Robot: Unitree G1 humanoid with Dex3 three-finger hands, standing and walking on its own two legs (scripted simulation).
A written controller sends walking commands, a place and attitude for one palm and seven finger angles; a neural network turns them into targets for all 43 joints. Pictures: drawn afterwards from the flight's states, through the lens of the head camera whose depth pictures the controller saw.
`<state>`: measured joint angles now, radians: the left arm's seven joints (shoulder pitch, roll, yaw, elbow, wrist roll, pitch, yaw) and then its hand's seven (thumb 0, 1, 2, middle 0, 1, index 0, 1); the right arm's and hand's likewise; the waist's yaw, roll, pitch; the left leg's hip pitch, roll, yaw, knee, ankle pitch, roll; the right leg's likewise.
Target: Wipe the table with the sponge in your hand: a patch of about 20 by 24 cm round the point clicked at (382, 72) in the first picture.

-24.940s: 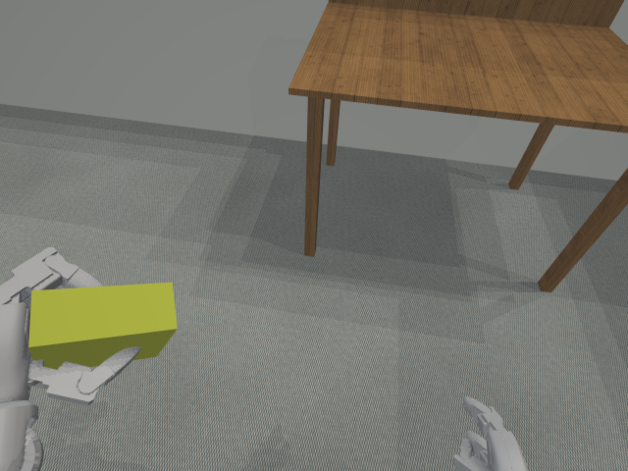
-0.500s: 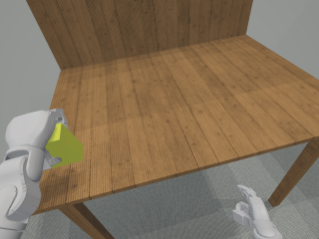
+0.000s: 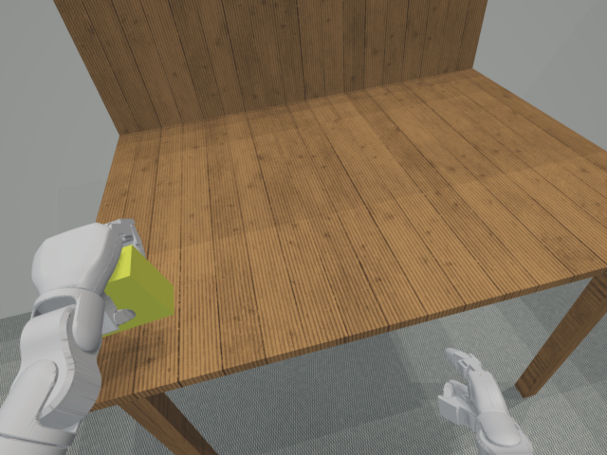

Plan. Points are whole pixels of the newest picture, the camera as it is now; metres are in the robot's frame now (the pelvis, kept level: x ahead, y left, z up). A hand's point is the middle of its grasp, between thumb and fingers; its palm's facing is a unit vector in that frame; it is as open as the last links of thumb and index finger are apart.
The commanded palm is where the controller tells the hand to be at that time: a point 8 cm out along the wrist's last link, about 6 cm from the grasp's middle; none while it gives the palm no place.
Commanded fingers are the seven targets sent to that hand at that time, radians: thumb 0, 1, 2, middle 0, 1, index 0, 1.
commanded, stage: move the sponge above the wiping area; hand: left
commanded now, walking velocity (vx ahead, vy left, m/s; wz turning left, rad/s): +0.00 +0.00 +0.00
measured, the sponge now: (121, 300) +0.25 +0.30 +0.10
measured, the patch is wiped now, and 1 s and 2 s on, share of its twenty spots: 0.00 0.00 0.00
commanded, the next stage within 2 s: none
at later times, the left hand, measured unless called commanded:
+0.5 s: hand (125, 291) +0.25 +0.29 +0.11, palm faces +0.05 -0.10 -0.99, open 9.1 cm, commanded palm +0.22 +0.27 +0.18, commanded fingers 0.00 0.10 1.30 -1.20 -1.60 -1.20 -1.60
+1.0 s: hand (138, 286) +0.26 +0.27 +0.11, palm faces +0.03 -0.09 -1.00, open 9.1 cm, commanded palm +0.23 +0.27 +0.18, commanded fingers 0.00 0.10 1.30 -1.20 -1.60 -1.20 -1.60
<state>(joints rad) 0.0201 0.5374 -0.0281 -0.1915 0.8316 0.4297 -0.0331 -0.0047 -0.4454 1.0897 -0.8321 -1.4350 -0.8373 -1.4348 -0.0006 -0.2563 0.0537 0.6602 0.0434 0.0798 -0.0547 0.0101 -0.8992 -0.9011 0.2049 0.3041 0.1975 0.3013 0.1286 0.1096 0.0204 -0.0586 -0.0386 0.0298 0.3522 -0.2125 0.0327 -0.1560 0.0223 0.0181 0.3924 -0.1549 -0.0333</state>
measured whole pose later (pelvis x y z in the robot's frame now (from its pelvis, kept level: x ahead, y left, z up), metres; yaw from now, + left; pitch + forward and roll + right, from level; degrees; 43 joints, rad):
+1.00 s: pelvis +0.01 -0.01 +0.00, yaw +0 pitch -3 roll +1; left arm 0.04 0.52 -0.07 -0.14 0.87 0.39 -0.04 0.00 -0.45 1.09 -0.83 -1.44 -0.84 -1.44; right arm 0.02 -0.28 0.04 0.66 0.04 0.08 -0.06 0.01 -0.90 -0.90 0.20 0.30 0.20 0.30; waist 0.11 0.11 0.02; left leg -0.06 -0.03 0.02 0.35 -0.23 0.03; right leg -0.16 0.03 0.02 0.39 -0.17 -0.04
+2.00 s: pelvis +0.01 +0.00 +0.00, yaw +0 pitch -5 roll +0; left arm 0.04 0.53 -0.09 -0.17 0.88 0.35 -0.03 0.00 -0.45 1.09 -0.83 -1.43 -0.84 -1.43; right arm 0.02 -0.27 0.04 0.67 0.04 0.07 -0.06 0.01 -0.90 -0.90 0.20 0.30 0.20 0.30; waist 0.14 0.10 0.03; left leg -0.05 -0.03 0.02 0.35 -0.22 0.03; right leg -0.14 0.03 0.02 0.38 -0.16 -0.04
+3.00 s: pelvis +0.00 -0.01 +0.00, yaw +1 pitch -5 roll +0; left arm 0.00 0.54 -0.08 -0.12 0.87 0.32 -0.01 0.00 -0.45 1.10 -0.83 -1.43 -0.84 -1.43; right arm 0.03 -0.26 0.04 0.68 0.04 0.06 -0.08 0.01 -0.90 -0.90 0.20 0.30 0.20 0.30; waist 0.14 0.10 0.04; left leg -0.05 -0.03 0.01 0.36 -0.21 0.02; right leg -0.13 0.04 0.01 0.37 -0.15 -0.05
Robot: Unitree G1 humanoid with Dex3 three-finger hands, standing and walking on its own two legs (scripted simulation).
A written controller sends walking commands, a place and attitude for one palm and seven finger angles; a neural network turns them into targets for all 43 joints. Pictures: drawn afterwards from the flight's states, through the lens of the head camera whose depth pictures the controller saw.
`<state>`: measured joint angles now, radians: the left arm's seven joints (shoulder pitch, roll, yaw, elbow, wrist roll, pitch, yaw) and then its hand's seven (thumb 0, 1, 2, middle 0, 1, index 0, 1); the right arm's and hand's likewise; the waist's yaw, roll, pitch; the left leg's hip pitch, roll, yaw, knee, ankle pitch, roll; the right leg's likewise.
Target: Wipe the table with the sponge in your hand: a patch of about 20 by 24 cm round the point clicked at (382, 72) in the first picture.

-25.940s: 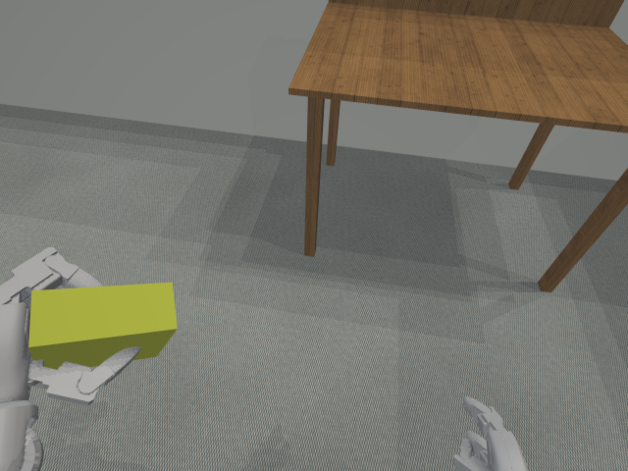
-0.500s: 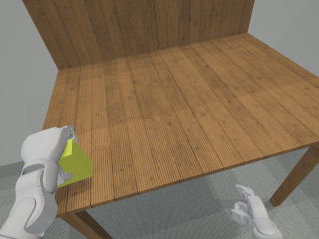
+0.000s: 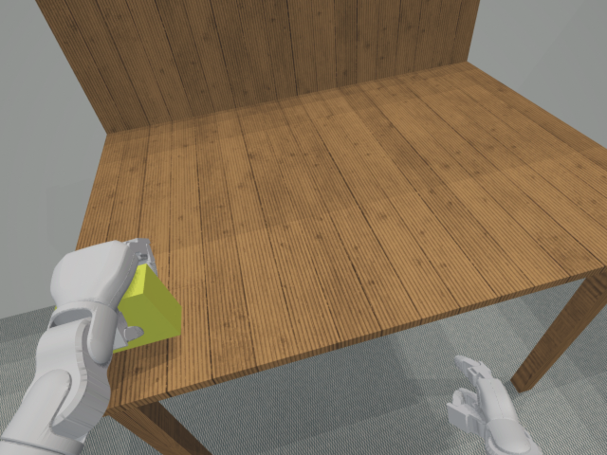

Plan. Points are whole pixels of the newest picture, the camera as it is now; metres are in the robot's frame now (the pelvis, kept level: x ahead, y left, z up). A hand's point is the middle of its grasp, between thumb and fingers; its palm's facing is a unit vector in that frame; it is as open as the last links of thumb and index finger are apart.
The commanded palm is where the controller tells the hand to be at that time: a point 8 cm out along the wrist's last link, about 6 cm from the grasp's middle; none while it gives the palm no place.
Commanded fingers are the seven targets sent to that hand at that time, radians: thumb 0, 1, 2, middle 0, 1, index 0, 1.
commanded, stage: move the sponge above the wiping area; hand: left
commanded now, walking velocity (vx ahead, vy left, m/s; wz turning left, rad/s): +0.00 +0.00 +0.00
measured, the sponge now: (131, 318) +0.25 +0.29 +0.06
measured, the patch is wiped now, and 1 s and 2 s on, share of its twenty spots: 0.00 0.00 0.00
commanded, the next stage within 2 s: none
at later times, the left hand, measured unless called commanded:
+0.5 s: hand (119, 298) +0.24 +0.28 +0.11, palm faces +0.06 -0.08 -1.00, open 9.1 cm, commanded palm +0.21 +0.28 +0.19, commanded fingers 0.00 0.10 1.30 -1.20 -1.60 -1.20 -1.60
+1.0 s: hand (115, 299) +0.24 +0.28 +0.12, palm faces +0.07 -0.07 -0.99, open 9.1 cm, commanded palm +0.21 +0.28 +0.19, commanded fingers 0.00 0.10 1.30 -1.20 -1.60 -1.20 -1.60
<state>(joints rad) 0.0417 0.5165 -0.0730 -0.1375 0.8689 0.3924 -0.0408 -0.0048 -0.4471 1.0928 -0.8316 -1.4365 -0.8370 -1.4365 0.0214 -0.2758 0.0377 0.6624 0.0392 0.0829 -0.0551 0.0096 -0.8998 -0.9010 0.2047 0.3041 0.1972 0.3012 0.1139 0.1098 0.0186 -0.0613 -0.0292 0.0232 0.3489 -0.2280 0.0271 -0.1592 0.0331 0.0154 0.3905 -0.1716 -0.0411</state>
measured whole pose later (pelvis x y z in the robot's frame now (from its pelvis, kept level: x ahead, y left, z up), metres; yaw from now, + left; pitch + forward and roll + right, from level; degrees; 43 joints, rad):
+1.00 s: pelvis -0.01 +0.00 +0.00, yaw +0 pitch -5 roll +0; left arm 0.04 0.53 -0.09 -0.17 0.88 0.35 -0.03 0.00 -0.45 1.09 -0.83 -1.43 -0.84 -1.43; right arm 0.02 -0.27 0.04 0.67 0.04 0.07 -0.06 0.01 -0.90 -0.90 0.20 0.30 0.20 0.30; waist 0.14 0.10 0.03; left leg -0.05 -0.03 0.02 0.35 -0.22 0.03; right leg -0.14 0.03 0.02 0.38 -0.16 -0.04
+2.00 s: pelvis -0.01 +0.00 +0.00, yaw +0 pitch -5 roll +0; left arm 0.00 0.54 -0.08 -0.12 0.87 0.32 -0.01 0.00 -0.45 1.10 -0.83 -1.43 -0.84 -1.43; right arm 0.03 -0.26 0.04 0.68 0.04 0.06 -0.08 0.01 -0.90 -0.90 0.20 0.30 0.20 0.30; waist 0.14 0.10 0.04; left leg -0.05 -0.03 0.01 0.36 -0.21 0.02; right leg -0.13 0.04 0.01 0.37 -0.15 -0.05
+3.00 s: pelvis +0.00 +0.00 +0.00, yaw +0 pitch -5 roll +0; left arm 0.11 0.53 -0.06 -0.27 0.87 0.42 -0.03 0.00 -0.45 1.10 -0.83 -1.44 -0.84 -1.44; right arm 0.03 -0.27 0.04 0.66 0.04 0.10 -0.04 0.01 -0.90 -0.90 0.20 0.30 0.20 0.30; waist 0.15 0.10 0.03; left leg -0.04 -0.03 0.01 0.36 -0.24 0.03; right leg -0.13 0.03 0.01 0.38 -0.17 -0.04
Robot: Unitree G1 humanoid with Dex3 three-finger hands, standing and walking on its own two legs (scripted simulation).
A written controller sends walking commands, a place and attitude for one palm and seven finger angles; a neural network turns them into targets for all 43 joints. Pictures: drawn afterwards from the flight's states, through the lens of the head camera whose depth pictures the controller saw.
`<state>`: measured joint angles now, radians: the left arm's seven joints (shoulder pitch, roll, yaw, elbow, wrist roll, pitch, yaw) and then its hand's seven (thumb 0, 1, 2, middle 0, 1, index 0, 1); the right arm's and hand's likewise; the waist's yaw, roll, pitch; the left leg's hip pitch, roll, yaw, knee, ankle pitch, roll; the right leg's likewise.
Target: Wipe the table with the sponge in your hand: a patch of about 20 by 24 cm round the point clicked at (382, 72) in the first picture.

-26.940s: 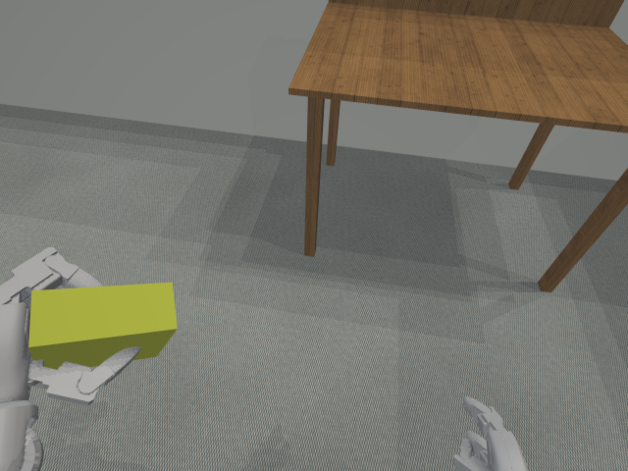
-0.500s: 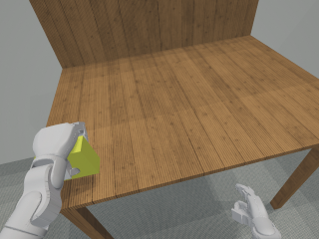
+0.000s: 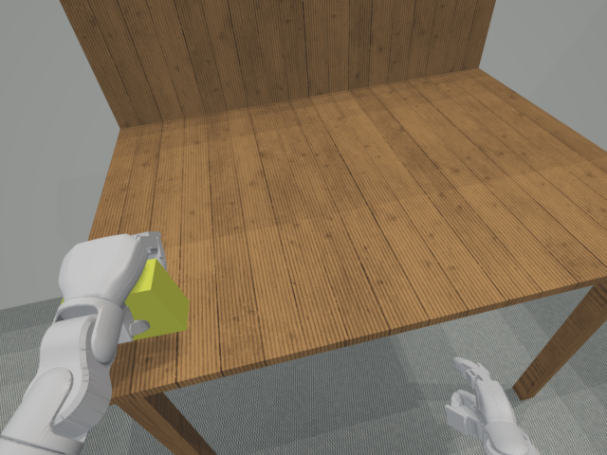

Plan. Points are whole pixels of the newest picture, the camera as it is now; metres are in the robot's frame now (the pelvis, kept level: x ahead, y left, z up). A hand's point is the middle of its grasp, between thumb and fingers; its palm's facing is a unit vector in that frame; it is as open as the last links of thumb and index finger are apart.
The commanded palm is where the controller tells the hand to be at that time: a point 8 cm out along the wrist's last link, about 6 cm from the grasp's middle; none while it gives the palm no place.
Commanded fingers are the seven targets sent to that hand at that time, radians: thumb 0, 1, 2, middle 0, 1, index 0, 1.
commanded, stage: move the sponge above the wiping area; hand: left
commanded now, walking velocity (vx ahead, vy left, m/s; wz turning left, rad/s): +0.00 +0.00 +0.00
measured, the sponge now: (138, 310) +0.24 +0.28 +0.07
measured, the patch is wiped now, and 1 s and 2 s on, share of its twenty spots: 0.00 0.00 0.00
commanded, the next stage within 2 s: lower the sponge onto the table in 1.68 s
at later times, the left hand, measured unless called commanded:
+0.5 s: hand (128, 290) +0.24 +0.27 +0.12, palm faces +0.10 -0.07 -0.99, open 9.1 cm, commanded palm +0.21 +0.27 +0.19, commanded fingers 0.00 0.10 1.30 -1.20 -1.60 -1.20 -1.60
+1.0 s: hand (126, 289) +0.24 +0.28 +0.12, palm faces +0.09 -0.06 -0.99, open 9.1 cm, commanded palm +0.22 +0.28 +0.19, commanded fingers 0.00 0.10 1.30 -1.20 -1.60 -1.20 -1.60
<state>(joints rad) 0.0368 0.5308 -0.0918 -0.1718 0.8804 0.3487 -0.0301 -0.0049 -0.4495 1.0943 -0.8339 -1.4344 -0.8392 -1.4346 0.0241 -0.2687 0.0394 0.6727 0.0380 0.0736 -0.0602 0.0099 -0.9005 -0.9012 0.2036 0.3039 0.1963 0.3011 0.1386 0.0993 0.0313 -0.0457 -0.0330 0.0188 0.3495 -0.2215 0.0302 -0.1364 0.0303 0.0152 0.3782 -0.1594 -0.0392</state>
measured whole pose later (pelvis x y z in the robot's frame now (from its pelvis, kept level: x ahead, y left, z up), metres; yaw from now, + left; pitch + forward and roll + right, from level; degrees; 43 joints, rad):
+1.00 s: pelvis -0.01 -0.01 +0.00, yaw +0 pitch -5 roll +0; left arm 0.00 0.54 -0.08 -0.12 0.87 0.32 -0.01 0.00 -0.45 1.10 -0.83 -1.43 -0.84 -1.43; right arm 0.03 -0.26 0.04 0.68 0.04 0.06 -0.08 0.01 -0.90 -0.90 0.20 0.30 0.20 0.30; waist 0.14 0.10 0.04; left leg -0.05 -0.03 0.01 0.36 -0.21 0.02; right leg -0.13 0.04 0.01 0.37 -0.15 -0.05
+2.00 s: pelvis +0.01 +0.00 +0.00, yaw +0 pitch -5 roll +0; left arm 0.11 0.53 -0.06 -0.27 0.87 0.42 -0.03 0.00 -0.45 1.10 -0.83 -1.44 -0.84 -1.44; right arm 0.03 -0.27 0.04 0.66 0.04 0.10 -0.04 0.01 -0.90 -0.90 0.20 0.30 0.20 0.30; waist 0.15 0.10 0.03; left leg -0.04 -0.03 0.01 0.36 -0.24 0.03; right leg -0.13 0.03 0.01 0.38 -0.17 -0.04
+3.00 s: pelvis +0.01 -0.01 +0.00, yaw +0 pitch -3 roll +0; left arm 0.15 0.47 -0.08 -0.13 0.89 0.38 0.03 0.00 -0.45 1.10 -0.83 -1.44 -0.84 -1.44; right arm 0.03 -0.28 0.02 0.67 0.04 0.09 -0.04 0.01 -0.90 -0.90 0.20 0.30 0.20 0.30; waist 0.13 0.10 0.01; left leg -0.06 -0.01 0.01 0.38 -0.25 0.02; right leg -0.15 0.05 0.02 0.40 -0.18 -0.05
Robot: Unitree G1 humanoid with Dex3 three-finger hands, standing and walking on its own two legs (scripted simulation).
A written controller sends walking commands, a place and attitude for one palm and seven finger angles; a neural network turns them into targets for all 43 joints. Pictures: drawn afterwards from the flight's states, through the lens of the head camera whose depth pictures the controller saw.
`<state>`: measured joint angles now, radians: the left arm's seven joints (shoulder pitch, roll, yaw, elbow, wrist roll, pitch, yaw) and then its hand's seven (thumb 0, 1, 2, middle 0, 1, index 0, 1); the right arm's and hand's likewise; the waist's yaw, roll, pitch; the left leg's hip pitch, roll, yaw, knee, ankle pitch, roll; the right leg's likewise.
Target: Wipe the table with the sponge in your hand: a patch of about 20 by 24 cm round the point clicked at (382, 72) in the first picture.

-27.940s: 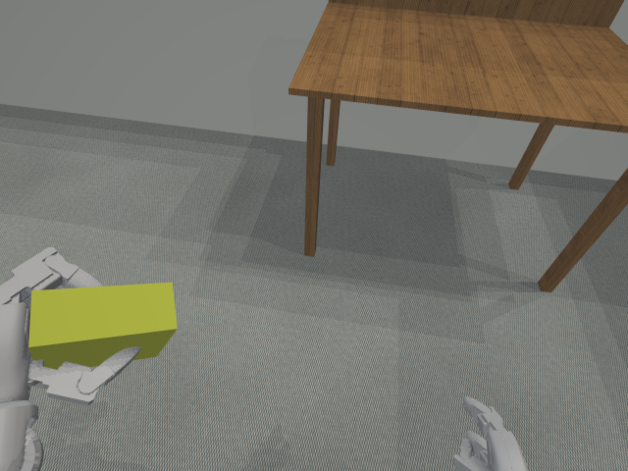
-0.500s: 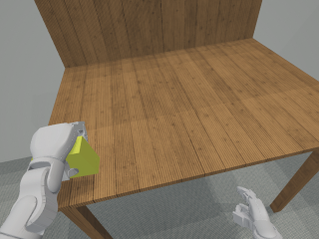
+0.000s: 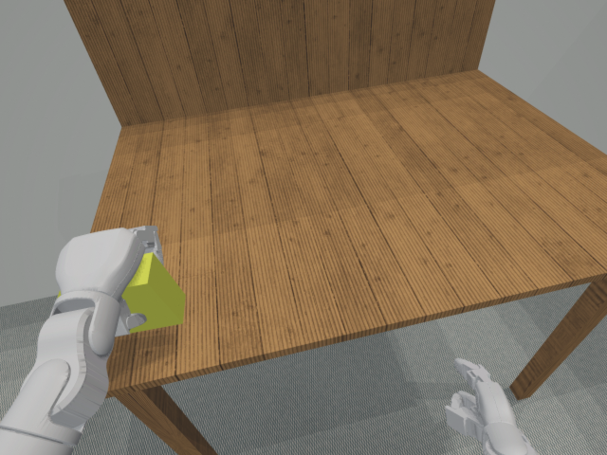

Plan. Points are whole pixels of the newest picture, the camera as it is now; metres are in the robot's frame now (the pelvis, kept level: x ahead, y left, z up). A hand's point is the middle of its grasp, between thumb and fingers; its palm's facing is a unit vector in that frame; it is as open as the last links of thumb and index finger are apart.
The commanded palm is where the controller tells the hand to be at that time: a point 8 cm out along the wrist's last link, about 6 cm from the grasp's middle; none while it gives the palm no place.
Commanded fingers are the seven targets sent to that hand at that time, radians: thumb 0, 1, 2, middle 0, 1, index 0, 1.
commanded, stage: move the sponge above the wiping area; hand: left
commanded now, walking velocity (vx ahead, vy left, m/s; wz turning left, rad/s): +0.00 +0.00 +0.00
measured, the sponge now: (134, 303) +0.25 +0.29 +0.08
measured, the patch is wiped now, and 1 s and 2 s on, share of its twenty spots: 0.00 0.00 0.00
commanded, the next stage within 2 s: lower the sponge onto the table in 0.68 s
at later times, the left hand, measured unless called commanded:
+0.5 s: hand (122, 280) +0.26 +0.29 +0.12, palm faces +0.08 -0.06 -0.99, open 9.1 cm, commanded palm +0.23 +0.28 +0.19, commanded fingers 0.00 0.10 1.30 -1.20 -1.60 -1.20 -1.60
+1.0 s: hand (117, 288) +0.24 +0.29 +0.12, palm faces +0.11 -0.09 -0.99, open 9.1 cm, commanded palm +0.21 +0.28 +0.19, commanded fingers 0.00 0.10 1.30 -1.20 -1.60 -1.20 -1.60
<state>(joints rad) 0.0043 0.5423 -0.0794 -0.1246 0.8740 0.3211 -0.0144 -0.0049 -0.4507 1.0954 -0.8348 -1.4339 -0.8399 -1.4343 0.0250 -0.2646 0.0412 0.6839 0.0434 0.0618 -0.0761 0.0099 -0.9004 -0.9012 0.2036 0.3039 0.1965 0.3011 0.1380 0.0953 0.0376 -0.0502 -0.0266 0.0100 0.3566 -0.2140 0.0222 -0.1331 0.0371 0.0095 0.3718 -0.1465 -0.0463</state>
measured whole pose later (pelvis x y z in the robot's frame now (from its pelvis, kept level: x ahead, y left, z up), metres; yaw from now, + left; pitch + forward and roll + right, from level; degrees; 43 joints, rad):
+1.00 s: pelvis +0.01 +0.01 +0.00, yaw +0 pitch -5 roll +0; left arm 0.11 0.53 -0.06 -0.27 0.87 0.42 -0.03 0.00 -0.45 1.10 -0.83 -1.44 -0.84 -1.44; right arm 0.03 -0.27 0.04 0.66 0.04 0.10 -0.04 0.01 -0.90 -0.90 0.20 0.30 0.20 0.30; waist 0.15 0.10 0.03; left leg -0.04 -0.03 0.01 0.36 -0.24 0.03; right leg -0.13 0.03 0.01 0.38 -0.17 -0.04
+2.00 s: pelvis +0.02 -0.01 +0.00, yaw +0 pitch -3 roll +0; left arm 0.15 0.47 -0.08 -0.13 0.89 0.38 0.03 0.00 -0.45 1.10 -0.83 -1.44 -0.84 -1.44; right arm 0.03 -0.28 0.02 0.67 0.04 0.09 -0.04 0.01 -0.90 -0.90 0.20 0.30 0.20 0.30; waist 0.13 0.10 0.01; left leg -0.06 -0.01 0.01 0.38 -0.25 0.02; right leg -0.15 0.05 0.02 0.40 -0.18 -0.05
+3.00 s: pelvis +0.01 +0.00 +0.00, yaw +1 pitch +1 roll +0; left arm -0.15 0.48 -0.08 0.25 0.95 0.28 0.04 -0.01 -0.47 1.10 -0.86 -1.42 -0.86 -1.41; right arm 0.08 -0.28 0.02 0.70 0.06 0.08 -0.07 0.01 -0.90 -0.90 0.20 0.30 0.20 0.30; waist 0.10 0.08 -0.02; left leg -0.20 -0.03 -0.02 0.43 -0.25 0.02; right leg -0.27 0.03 -0.01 0.43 -0.19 -0.04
